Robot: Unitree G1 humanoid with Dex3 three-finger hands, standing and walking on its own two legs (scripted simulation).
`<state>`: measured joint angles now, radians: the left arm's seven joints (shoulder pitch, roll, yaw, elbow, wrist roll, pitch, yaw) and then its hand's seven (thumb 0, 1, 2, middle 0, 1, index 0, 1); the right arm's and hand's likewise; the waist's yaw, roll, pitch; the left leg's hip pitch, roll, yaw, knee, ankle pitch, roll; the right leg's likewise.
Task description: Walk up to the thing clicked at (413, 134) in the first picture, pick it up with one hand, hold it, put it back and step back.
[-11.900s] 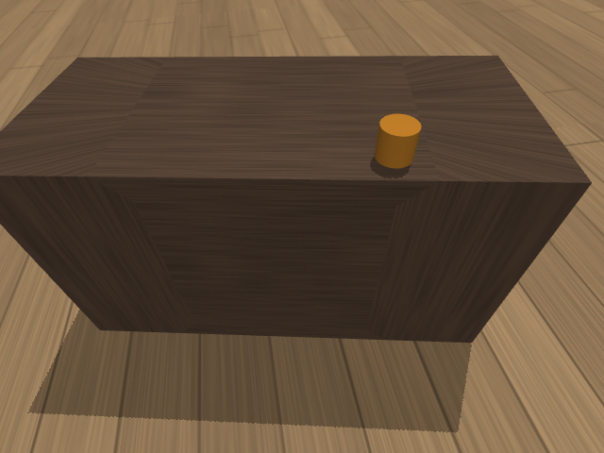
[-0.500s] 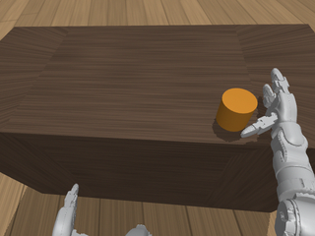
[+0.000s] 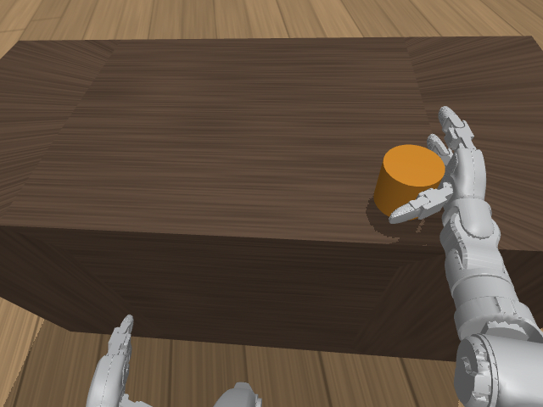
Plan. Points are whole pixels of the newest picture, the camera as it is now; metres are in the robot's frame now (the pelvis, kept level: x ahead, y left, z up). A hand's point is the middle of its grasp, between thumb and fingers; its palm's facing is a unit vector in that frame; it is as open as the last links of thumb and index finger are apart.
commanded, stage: close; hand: right
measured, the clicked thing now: (406, 183) +0.45 -0.14 +0.06
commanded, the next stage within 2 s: settle in 0.58 s
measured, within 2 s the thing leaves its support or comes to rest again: leaves its support in 0.98 s
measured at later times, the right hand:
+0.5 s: hand (417, 168) +0.46 -0.15 +0.09, palm faces +0.07 +1.00 +0.00, open 11.4 cm
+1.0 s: hand (415, 167) +0.45 -0.14 +0.10, palm faces +0.05 +1.00 -0.02, open 7.0 cm
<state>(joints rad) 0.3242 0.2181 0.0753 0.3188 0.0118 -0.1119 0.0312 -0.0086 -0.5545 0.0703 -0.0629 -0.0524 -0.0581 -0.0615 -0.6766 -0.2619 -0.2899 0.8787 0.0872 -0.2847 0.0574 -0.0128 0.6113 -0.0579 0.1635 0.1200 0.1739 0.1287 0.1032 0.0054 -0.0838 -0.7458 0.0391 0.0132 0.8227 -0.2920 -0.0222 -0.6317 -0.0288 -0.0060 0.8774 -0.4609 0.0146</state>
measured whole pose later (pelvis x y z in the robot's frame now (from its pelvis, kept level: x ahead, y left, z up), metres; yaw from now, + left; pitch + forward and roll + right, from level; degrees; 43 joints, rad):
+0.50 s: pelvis -0.01 +0.00 +0.00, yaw +0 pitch +13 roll +0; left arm 0.31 0.21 0.06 0.34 0.02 -0.12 0.03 -0.01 -0.54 0.07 -0.05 -0.05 -0.06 -0.05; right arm -0.73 -0.27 -0.26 0.93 0.09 -0.27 0.03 -0.02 0.51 -0.38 0.82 0.62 0.94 0.68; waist 0.10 0.01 -0.09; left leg -0.75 0.04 0.01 0.81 -0.27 -0.03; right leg -0.64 -0.03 0.00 0.87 -0.45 0.01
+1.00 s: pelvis +0.00 +0.00 +0.01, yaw +0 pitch +11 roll +0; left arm 0.32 0.22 0.07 0.34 0.00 -0.09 0.04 -0.01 -0.53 0.06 -0.06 -0.05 -0.06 -0.05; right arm -0.64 -0.26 -0.24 0.81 0.09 -0.22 0.04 -0.03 0.41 -0.92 0.66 0.84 1.31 1.33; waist 0.10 0.00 -0.07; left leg -0.68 0.04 0.01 0.76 -0.27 -0.02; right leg -0.57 -0.03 -0.01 0.81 -0.44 0.01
